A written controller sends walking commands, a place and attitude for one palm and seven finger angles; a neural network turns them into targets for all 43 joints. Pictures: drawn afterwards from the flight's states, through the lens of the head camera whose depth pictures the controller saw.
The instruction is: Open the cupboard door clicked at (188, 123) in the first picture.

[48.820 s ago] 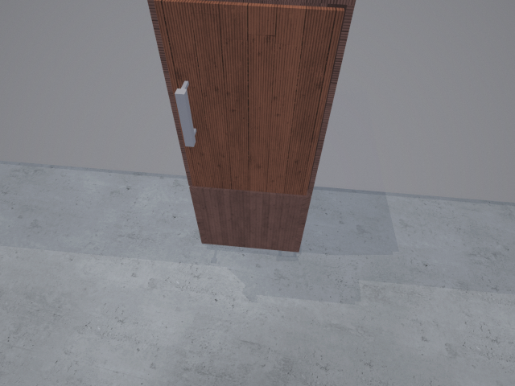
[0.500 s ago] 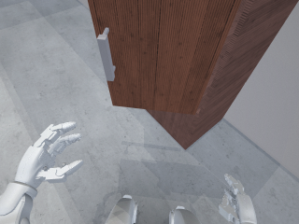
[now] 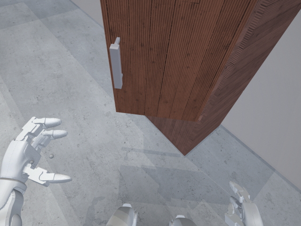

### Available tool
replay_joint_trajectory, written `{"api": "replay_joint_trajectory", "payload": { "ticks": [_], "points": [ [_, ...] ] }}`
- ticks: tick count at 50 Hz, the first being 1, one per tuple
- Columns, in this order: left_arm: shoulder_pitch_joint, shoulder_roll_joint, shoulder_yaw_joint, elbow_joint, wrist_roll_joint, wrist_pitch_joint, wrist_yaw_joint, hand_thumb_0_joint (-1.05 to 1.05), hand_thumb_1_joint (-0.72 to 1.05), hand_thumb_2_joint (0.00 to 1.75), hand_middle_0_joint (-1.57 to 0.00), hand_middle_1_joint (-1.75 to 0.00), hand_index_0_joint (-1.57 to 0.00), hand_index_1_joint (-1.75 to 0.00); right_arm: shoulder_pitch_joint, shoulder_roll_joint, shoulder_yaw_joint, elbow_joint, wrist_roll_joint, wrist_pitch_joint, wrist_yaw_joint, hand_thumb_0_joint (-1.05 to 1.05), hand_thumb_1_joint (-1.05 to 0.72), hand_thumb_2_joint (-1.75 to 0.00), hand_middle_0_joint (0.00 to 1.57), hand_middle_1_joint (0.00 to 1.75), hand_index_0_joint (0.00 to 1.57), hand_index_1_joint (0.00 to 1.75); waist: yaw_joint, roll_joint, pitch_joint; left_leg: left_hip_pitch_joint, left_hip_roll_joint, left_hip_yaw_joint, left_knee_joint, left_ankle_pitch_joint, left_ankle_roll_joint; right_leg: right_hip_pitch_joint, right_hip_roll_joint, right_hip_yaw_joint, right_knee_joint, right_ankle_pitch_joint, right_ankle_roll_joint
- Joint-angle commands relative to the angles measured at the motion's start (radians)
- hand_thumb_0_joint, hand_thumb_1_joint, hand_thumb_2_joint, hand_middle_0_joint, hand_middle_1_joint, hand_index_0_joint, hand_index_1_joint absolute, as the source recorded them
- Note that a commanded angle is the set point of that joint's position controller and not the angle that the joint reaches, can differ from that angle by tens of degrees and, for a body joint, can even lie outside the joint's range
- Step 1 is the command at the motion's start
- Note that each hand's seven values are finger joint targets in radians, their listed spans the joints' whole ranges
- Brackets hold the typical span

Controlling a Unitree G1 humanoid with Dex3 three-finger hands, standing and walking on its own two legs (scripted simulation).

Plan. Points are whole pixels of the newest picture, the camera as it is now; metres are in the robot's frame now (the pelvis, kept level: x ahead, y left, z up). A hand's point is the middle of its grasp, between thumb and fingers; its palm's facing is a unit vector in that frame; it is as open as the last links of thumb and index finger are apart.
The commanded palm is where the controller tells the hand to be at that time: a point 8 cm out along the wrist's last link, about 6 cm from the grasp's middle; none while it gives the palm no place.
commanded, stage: raise the hand with hooked fingers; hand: left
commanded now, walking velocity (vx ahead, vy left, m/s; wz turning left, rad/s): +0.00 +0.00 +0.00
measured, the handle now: (118, 64) +0.60 +0.16 +0.06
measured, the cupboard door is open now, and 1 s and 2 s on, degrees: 44 44 44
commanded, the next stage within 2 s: move the hooked fingers beside the handle in 0.92 s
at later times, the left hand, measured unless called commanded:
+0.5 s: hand (50, 136) +0.30 +0.26 +0.08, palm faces -0.03 -1.00 -0.03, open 14.0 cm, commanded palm +0.27 +0.31 +0.08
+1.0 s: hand (61, 137) +0.29 +0.24 +0.08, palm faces -0.02 -1.00 -0.03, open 14.0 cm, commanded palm +0.27 +0.29 +0.08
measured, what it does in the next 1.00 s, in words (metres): stands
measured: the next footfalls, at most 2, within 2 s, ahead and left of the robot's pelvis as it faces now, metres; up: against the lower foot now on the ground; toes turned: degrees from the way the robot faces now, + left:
none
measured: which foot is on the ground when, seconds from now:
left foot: down 0.00-1.00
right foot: down 0.00-1.00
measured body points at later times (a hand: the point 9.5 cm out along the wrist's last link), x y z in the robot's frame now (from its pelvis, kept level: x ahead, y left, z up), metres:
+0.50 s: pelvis +0.01 -0.01 +0.01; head +0.07 +0.00 +0.46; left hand +0.29 +0.32 +0.08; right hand +0.16 -0.26 -0.07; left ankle +0.05 +0.08 -0.66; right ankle +0.02 -0.14 -0.66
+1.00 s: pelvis +0.01 -0.03 +0.01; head +0.06 -0.03 +0.46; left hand +0.29 +0.29 +0.08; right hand +0.17 -0.28 -0.07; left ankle +0.05 +0.08 -0.66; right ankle +0.02 -0.14 -0.66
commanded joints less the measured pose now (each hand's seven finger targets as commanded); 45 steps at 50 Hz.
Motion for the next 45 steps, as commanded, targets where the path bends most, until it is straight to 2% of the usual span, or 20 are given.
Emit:
{"api": "replay_joint_trajectory", "payload": {
  "ticks": [1,4,7,10,12,13,14,15,18,20,22,26,28,29,33,34,37,39,45],
  "points": [
    [-0.129,0.17,0.049,-0.124,-0.003,-0.011,-0.02,0.0,-0.5,0.3,-0.3,-1.2,-0.3,-1.2,-0.005,-0.171,-0.059,-0.144,0.005,-0.029,-0.001,0.0,-0.9,-0.9,0.2,0.3,0.2,0.3,-0.006,0.118,-0.19,0.307,0.031,-0.107,-0.263,0.081,-0.056,-0.031,0.032,-0.034,-0.134,0.074,-0.043],
    [-0.197,0.193,0.049,-0.098,-0.002,0.021,-0.053,0.0,-0.5,0.3,-0.3,-1.2,-0.3,-1.2,-0.002,-0.177,-0.058,-0.155,0.008,-0.026,-0.006,0.0,-0.9,-0.9,0.2,0.3,0.2,0.3,-0.014,0.102,-0.172,0.301,0.027,-0.11,-0.268,0.064,-0.051,-0.022,0.037,-0.028,-0.149,0.075,-0.047],
    [-0.251,0.243,0.102,-0.116,-0.014,0.01,-0.063,0.0,-0.5,0.3,-0.3,-1.2,-0.3,-1.2,-0.002,-0.178,-0.058,-0.154,0.007,-0.024,-0.012,0.0,-0.9,-0.9,0.2,0.3,0.2,0.3,-0.004,0.089,-0.221,0.337,0.026,-0.104,-0.264,0.111,-0.052,0.002,0.037,-0.025,-0.157,0.093,-0.047],
    [-0.3,0.289,0.146,-0.156,-0.02,-0.026,-0.055,0.0,-0.5,0.3,-0.3,-1.2,-0.3,-1.2,-0.002,-0.173,-0.054,-0.147,-0.001,-0.026,-0.011,0.0,-0.9,-0.9,0.2,0.3,0.2,0.3,0.011,0.158,-0.269,0.402,0.027,-0.108,-0.261,0.193,-0.071,0.006,0.039,-0.027,-0.145,0.118,-0.056],
    [-0.288,0.28,0.147,-0.124,-0.022,-0.036,-0.051,0.0,-0.5,0.3,-0.3,-1.2,-0.3,-1.2,0.005,-0.172,-0.054,-0.142,-0.001,-0.022,-0.011,0.0,-0.9,-0.9,0.2,0.3,0.2,0.3,0.008,0.144,-0.262,0.412,0.031,-0.111,-0.264,0.209,-0.073,-0.002,0.038,-0.028,-0.149,0.124,-0.052],
    [-0.289,0.273,0.144,-0.092,-0.024,-0.035,-0.053,0.0,-0.5,0.3,-0.3,-1.2,-0.3,-1.2,0.003,-0.171,-0.053,-0.138,0.0,-0.019,-0.011,0.0,-0.9,-0.9,0.2,0.3,0.2,0.3,0.003,0.118,-0.237,0.392,0.03,-0.106,-0.265,0.193,-0.067,0.006,0.038,-0.027,-0.156,0.122,-0.05],
    [-0.296,0.29,0.155,-0.063,-0.024,-0.03,-0.061,0.0,-0.5,0.3,-0.3,-1.2,-0.3,-1.2,0.008,-0.175,-0.052,-0.136,-0.001,-0.018,-0.011,0.0,-0.9,-0.9,0.2,0.3,0.2,0.3,0.008,0.112,-0.236,0.367,0.026,-0.1,-0.258,0.194,-0.061,0.021,0.043,-0.023,-0.157,0.126,-0.055],
    [-0.309,0.286,0.146,-0.047,-0.021,-0.021,-0.069,0.0,-0.5,0.3,-0.3,-1.2,-0.3,-1.2,0.006,-0.175,-0.05,-0.134,0.002,-0.014,-0.011,0.0,-0.9,-0.9,0.2,0.3,0.2,0.3,0.003,0.132,-0.232,0.366,0.026,-0.092,-0.26,0.194,-0.062,0.022,0.038,-0.022,-0.16,0.127,-0.053],
    [-0.326,0.281,0.133,0.024,-0.025,0.018,-0.102,0.0,-0.5,0.3,-0.3,-1.2,-0.3,-1.2,0.013,-0.179,-0.052,-0.132,0.009,-0.003,-0.016,0.0,-0.9,-0.9,0.2,0.3,0.2,0.3,-0.007,0.099,-0.216,0.336,0.022,-0.07,-0.259,0.169,-0.045,0.041,0.035,-0.014,-0.187,0.131,-0.046],
    [-0.357,0.297,0.139,0.066,-0.032,0.038,-0.127,0.0,-0.5,0.3,-0.3,-1.2,-0.3,-1.2,0.018,-0.184,-0.049,-0.135,0.01,0.001,-0.017,0.0,-0.9,-0.9,0.2,0.3,0.2,0.3,-0.008,0.063,-0.211,0.308,0.018,-0.059,-0.253,0.169,-0.037,0.064,0.037,-0.01,-0.196,0.138,-0.046],
    [-0.367,0.304,0.143,0.059,-0.036,0.039,-0.138,0.0,-0.5,0.3,-0.3,-1.2,-0.3,-1.2,0.019,-0.182,-0.053,-0.137,0.011,0.001,-0.019,0.0,-0.9,-0.9,0.2,0.3,0.2,0.3,-0.002,0.086,-0.235,0.321,0.015,-0.051,-0.248,0.182,-0.032,0.072,0.035,0.0,-0.202,0.147,-0.046],
    [-0.344,0.311,0.163,0.021,-0.051,0.0,-0.137,0.0,-0.5,0.3,-0.3,-1.2,-0.3,-1.2,0.023,-0.174,-0.057,-0.144,0.005,-0.005,-0.009,0.0,-0.9,-0.9,0.2,0.3,0.2,0.3,0.009,0.072,-0.275,0.327,0.011,-0.038,-0.225,0.25,-0.028,0.108,0.037,0.012,-0.193,0.211,-0.046],
    [-0.331,0.309,0.171,0.026,-0.052,-0.017,-0.125,0.0,-0.5,0.3,-0.3,-1.2,-0.3,-1.2,0.023,-0.172,-0.058,-0.143,0.004,-0.003,-0.005,0.0,-0.9,-0.9,0.2,0.3,0.2,0.3,0.009,0.062,-0.265,0.309,0.011,-0.033,-0.221,0.243,-0.027,0.109,0.037,0.015,-0.19,0.209,-0.043],
    [-0.344,0.333,0.191,0.009,-0.054,-0.029,-0.118,0.0,-0.5,0.3,-0.3,-1.2,-0.3,-1.2,0.024,-0.173,-0.058,-0.141,0.001,-0.005,-0.003,0.0,-0.9,-0.9,0.2,0.3,0.2,0.3,0.017,0.076,-0.275,0.3,0.01,-0.032,-0.21,0.259,-0.026,0.12,0.04,0.019,-0.18,0.222,-0.048],
    [-0.341,0.317,0.18,0.02,-0.045,-0.031,-0.105,0.0,-0.5,0.3,-0.3,-1.2,-0.3,-1.2,0.022,-0.169,-0.058,-0.139,0.005,0.005,0.0,0.0,-0.9,-0.9,0.2,0.3,0.2,0.3,0.008,0.106,-0.252,0.29,0.009,-0.022,-0.215,0.228,-0.025,0.109,0.032,0.026,-0.188,0.206,-0.04],
    [-0.348,0.328,0.182,0.022,-0.043,-0.028,-0.104,0.0,-0.5,0.3,-0.3,-1.2,-0.3,-1.2,0.027,-0.172,-0.058,-0.14,0.003,0.005,-0.001,0.0,-0.9,-0.9,0.2,0.3,0.2,0.3,0.006,0.076,-0.25,0.276,0.011,-0.023,-0.211,0.235,-0.022,0.123,0.036,0.027,-0.185,0.214,-0.043],
    [-0.337,0.323,0.176,0.021,-0.04,-0.022,-0.108,0.0,-0.5,0.3,-0.3,-1.2,-0.3,-1.2,0.024,-0.169,-0.057,-0.143,0.006,0.011,-0.001,0.0,-0.9,-0.9,0.2,0.3,0.2,0.3,0.006,0.092,-0.268,0.275,0.008,-0.015,-0.211,0.23,-0.019,0.137,0.029,0.039,-0.195,0.222,-0.036],
    [-0.343,0.318,0.17,0.016,-0.048,-0.023,-0.113,0.0,-0.5,0.3,-0.3,-1.2,-0.3,-1.2,0.025,-0.169,-0.058,-0.143,0.007,0.011,-0.004,0.0,-0.9,-0.9,0.2,0.3,0.2,0.3,-0.001,0.055,-0.268,0.265,0.009,-0.014,-0.198,0.238,-0.014,0.149,0.033,0.049,-0.197,0.235,-0.035],
    [-0.371,0.308,0.159,0.066,-0.048,-0.028,-0.12,0.0,-0.5,0.3,-0.3,-1.2,-0.3,-1.2,0.019,-0.167,-0.053,-0.133,0.01,0.014,-0.009,0.0,-0.9,-0.9,0.2,0.3,0.2,0.3,-0.009,0.061,-0.225,0.234,0.01,-0.011,-0.196,0.179,-0.017,0.124,0.027,0.064,-0.212,0.168,-0.032]
  ]
}}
